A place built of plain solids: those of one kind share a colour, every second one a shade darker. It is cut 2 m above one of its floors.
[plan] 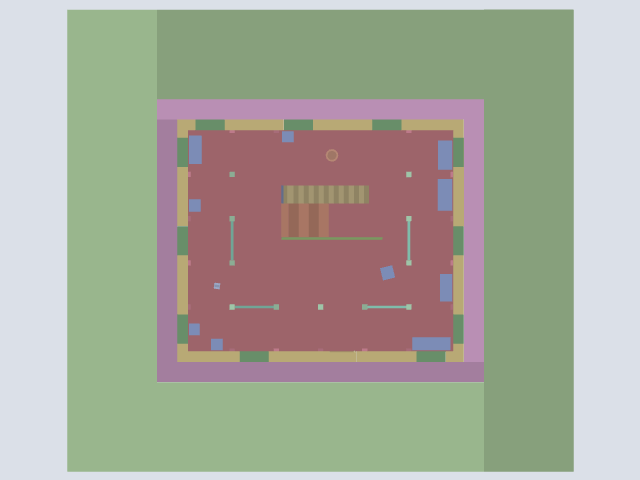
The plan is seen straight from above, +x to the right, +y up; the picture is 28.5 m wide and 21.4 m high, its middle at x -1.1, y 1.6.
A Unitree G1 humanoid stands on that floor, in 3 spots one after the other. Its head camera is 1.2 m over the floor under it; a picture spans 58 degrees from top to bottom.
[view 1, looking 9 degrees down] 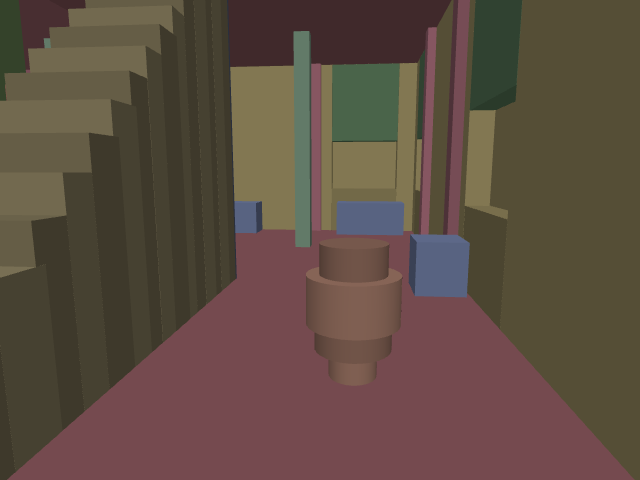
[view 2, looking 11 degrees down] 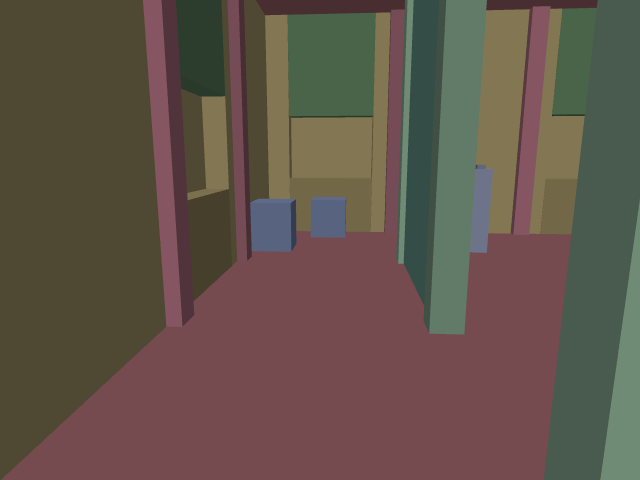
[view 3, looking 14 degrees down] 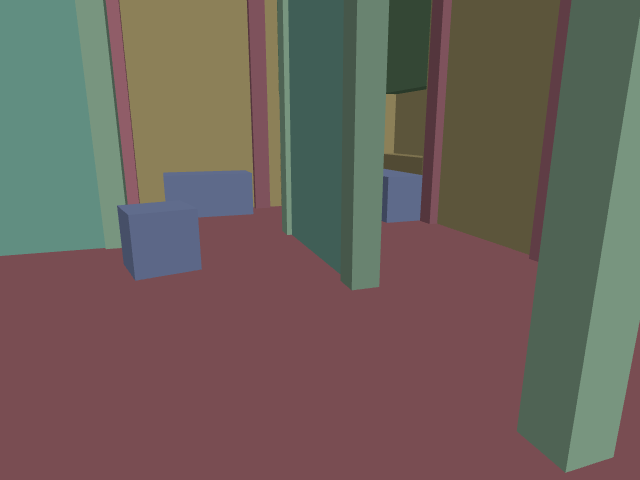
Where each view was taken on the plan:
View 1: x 1.88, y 5.39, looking -175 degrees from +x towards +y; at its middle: floor_storey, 7.67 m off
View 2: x -0.09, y -2.06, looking -176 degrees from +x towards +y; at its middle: floor_storey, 6.29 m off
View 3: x -2.15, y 0.00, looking -19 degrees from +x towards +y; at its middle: screen_storey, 4.21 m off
